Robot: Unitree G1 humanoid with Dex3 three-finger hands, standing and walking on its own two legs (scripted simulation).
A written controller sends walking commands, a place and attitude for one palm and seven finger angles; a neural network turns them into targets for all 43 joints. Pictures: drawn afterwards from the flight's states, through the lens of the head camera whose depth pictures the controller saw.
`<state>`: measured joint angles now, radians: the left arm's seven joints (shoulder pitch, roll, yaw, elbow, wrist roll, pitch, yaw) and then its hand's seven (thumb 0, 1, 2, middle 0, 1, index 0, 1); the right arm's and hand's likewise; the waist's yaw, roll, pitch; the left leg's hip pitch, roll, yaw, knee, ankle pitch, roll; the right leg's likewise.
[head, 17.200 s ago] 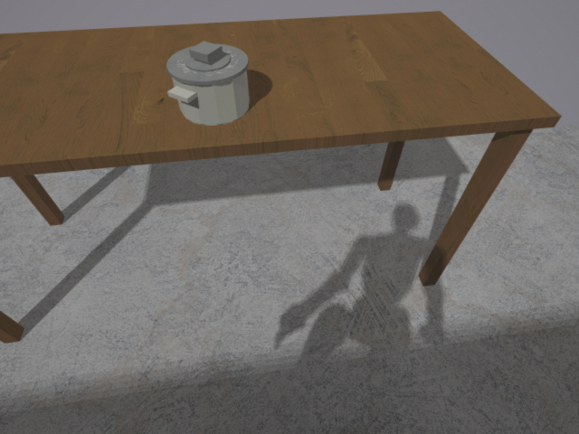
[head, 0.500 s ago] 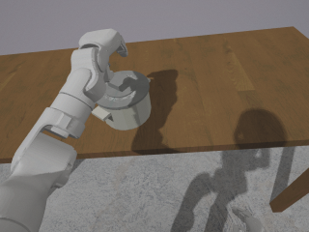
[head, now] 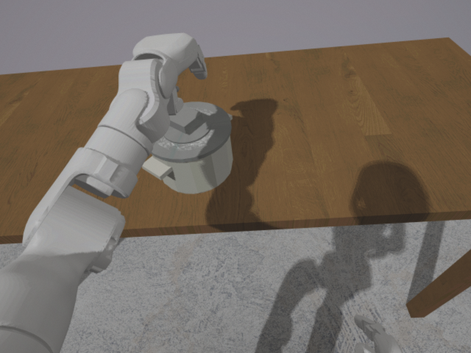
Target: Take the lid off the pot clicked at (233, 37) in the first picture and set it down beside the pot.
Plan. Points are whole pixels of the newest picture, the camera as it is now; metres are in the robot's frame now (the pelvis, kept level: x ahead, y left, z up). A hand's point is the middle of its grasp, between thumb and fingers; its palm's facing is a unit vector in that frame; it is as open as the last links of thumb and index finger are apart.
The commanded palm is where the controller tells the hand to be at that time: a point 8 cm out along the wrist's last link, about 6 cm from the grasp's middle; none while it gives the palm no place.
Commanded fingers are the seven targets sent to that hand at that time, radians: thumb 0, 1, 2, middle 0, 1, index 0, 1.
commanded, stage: move the open hand above the knob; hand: left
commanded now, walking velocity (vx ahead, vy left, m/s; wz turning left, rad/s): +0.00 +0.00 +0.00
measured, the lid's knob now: (184, 119) +0.49 +0.09 +0.15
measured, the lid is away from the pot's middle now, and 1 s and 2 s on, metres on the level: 0.00 0.00 0.00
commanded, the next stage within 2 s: none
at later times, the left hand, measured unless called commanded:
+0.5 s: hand (173, 106) +0.46 +0.09 +0.21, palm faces -0.14 -0.03 -0.99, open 10.0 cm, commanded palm +0.44 +0.10 +0.29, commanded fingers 0.00 -0.40 1.72 -0.88 -0.08 -0.88 -0.08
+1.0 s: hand (169, 81) +0.47 +0.09 +0.24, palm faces -0.03 -0.07 -1.00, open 10.0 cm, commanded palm +0.43 +0.10 +0.29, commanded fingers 0.00 -0.40 1.72 -0.88 -0.08 -0.88 -0.08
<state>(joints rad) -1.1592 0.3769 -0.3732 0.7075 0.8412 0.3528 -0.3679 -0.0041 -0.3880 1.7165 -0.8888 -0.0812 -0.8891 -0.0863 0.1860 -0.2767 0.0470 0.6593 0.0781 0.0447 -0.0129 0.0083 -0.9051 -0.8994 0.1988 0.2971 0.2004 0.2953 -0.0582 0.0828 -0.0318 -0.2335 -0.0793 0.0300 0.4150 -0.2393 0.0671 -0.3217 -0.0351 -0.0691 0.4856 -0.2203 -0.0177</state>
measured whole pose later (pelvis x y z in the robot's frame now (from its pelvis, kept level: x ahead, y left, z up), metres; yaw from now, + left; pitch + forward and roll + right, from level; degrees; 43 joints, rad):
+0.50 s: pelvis +0.01 +0.01 +0.00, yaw +0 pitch +4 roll +1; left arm -1.04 0.35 -0.41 0.55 0.85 0.40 -0.38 0.00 -0.39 1.72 -0.88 -0.08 -0.88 -0.08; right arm 0.17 -0.28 0.04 0.61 0.08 0.11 0.04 0.01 -0.91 -0.90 0.20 0.30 0.20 0.30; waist -0.03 0.09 -0.05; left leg -0.23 -0.09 0.03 0.41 -0.25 0.08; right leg -0.32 -0.04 -0.07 0.47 -0.23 0.00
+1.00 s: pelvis +0.00 +0.00 +0.00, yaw -1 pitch +3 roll +1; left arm -1.14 0.36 -0.35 0.67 0.85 0.40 -0.32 0.00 -0.39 1.72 -0.89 -0.08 -0.89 -0.09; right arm 0.13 -0.26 0.07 0.64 0.08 0.11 0.01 0.01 -0.91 -0.90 0.20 0.30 0.20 0.30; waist -0.04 0.08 -0.05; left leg -0.23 -0.08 0.04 0.41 -0.24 0.07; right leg -0.32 -0.03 -0.06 0.48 -0.22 -0.01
